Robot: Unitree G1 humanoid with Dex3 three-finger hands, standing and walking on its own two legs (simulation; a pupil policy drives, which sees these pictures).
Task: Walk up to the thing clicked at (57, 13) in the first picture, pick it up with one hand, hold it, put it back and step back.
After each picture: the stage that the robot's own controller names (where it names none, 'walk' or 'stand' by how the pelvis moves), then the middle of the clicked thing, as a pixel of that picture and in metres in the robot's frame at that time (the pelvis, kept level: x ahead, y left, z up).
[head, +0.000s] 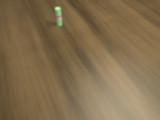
stand; (58, 16) +1.84 +0.29 -0.66
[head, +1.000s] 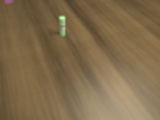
walk; (62, 26) +1.68 +0.16 -0.64
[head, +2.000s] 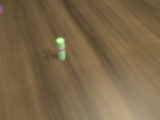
walk; (61, 49) +1.12 +0.15 -0.65
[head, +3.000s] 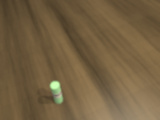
walk; (56, 93) +0.66 +0.19 -0.63
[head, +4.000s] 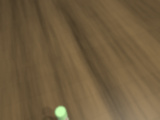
stand; (62, 117) +0.43 +0.18 -0.64
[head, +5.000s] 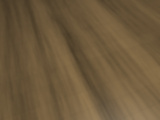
stand; out of the picture +0.38 +0.15 -0.65
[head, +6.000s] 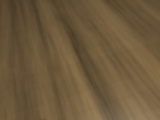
stand; out of the picture +0.39 +0.14 -0.66
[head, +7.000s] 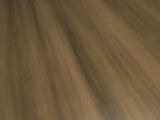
stand; out of the picture +0.38 +0.15 -0.66
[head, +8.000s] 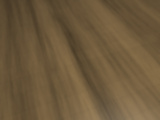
stand; out of the picture +0.37 +0.15 -0.66
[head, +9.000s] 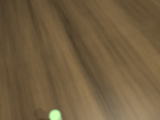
go down; out of the picture +0.39 +0.15 -0.64
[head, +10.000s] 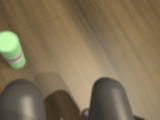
go down; (13, 53) +0.44 +0.24 -0.23
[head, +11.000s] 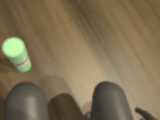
close in; (19, 57) +0.44 +0.24 -0.25
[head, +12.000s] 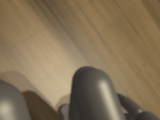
close in; out of the picture +0.41 +0.29 -0.15
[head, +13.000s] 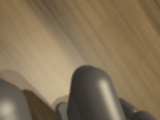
lift; out of the picture +0.40 +0.29 -0.15
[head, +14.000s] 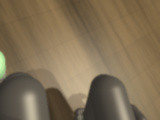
lift; out of the picture +0.31 +0.27 -0.09
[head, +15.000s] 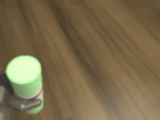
hold; (29, 90) +0.30 +0.16 +0.06
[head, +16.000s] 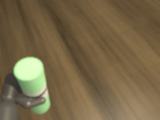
hold; (35, 90) +0.32 +0.15 +0.03
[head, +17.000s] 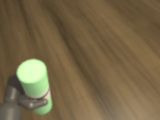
hold; (38, 91) +0.31 +0.15 +0.03
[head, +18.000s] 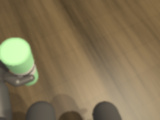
crouch; (23, 66) +0.39 +0.18 -0.04
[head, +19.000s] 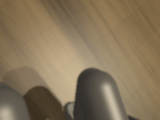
lower; out of the picture +0.42 +0.29 -0.14
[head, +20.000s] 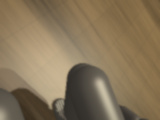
lower; out of the picture +0.42 +0.31 -0.16
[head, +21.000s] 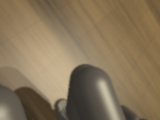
lower; out of the picture +0.41 +0.30 -0.16
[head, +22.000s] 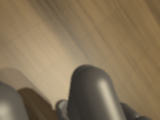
lower; out of the picture +0.39 +0.30 -0.16
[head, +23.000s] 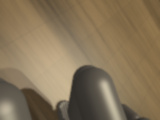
lower; out of the picture +0.39 +0.29 -0.16
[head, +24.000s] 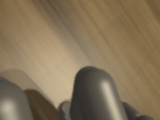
open; out of the picture +0.39 +0.28 -0.16
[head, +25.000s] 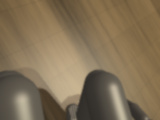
stand; out of the picture +0.39 +0.27 -0.17
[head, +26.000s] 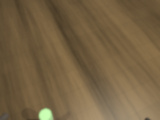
stand; out of the picture +0.36 +0.17 -0.55
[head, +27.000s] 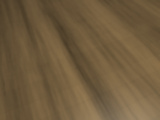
stand; out of the picture +0.37 +0.18 -0.60
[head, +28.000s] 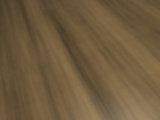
stand; out of the picture +0.36 +0.17 -0.60
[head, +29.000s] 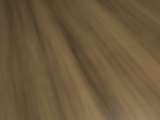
stand; out of the picture +0.40 +0.16 -0.65
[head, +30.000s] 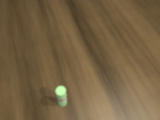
walk; (61, 96) +0.51 +0.12 -0.63
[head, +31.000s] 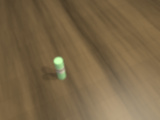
walk; (60, 69) +0.80 +0.22 -0.63
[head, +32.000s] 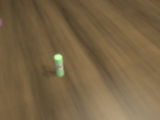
stand; (59, 66) +0.99 +0.20 -0.64
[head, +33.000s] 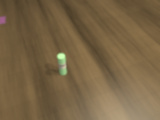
stand; (62, 64) +0.98 +0.18 -0.66
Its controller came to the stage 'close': yes
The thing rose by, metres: 0.68
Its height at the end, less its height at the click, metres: +0.00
